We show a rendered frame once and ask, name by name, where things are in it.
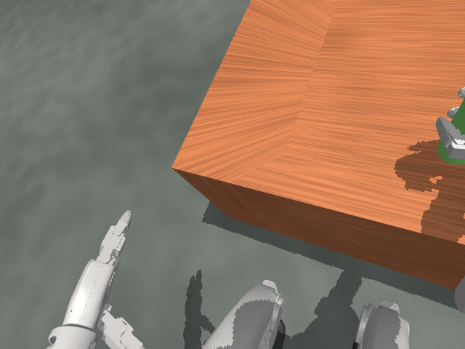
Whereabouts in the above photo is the left robot arm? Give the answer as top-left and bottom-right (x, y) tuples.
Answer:
(47, 324), (98, 349)

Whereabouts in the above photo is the left robot hand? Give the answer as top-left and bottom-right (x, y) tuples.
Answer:
(62, 210), (147, 349)

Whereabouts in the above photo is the left robot foot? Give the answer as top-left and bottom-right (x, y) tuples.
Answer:
(272, 320), (286, 349)

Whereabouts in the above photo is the bottle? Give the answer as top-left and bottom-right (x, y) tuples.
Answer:
(437, 98), (465, 165)

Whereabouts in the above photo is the right robot hand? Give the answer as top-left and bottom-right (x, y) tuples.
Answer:
(436, 87), (465, 159)

